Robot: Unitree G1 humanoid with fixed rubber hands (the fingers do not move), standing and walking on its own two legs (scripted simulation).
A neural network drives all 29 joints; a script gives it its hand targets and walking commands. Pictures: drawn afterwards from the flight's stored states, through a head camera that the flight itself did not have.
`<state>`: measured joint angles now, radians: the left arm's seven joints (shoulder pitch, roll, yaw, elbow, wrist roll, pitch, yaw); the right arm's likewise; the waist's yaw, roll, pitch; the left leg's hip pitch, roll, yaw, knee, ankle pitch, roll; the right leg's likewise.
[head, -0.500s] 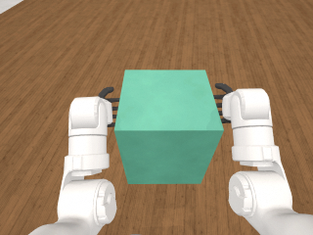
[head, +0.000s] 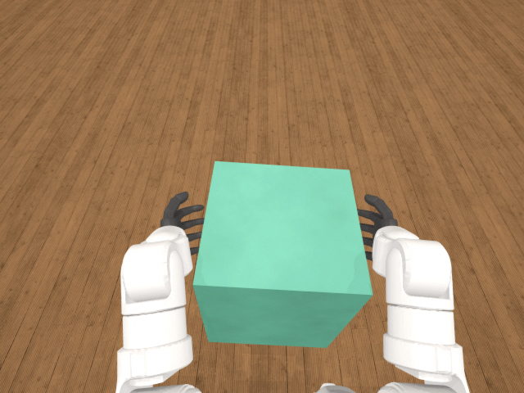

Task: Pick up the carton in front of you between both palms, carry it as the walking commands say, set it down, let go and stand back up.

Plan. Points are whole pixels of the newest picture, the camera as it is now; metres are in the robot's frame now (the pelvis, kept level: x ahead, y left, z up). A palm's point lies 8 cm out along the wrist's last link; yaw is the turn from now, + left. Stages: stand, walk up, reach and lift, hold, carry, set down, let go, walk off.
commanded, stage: carry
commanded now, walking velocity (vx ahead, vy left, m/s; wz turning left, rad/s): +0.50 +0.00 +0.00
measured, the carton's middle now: (274, 261) +0.33 -0.01 -0.01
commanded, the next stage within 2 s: none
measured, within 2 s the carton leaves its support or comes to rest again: neither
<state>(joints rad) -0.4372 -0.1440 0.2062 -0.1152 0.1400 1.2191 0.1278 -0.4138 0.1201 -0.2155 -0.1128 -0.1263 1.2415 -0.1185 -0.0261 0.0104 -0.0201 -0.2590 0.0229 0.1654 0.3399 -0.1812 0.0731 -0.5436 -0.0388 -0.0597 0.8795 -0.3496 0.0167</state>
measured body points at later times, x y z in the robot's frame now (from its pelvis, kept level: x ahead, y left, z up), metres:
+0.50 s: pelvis +0.32 -0.04 +0.00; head +0.29 -0.05 +0.45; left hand +0.59 +0.13 +0.08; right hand +0.61 -0.17 +0.07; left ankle +0.41 +0.12 -0.70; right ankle +0.29 -0.12 -0.75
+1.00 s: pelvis +0.64 +0.02 +0.00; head +0.64 +0.03 +0.45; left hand +0.93 +0.16 +0.07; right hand +0.92 -0.14 +0.07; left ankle +0.59 +0.10 -0.75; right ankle +0.75 -0.13 -0.71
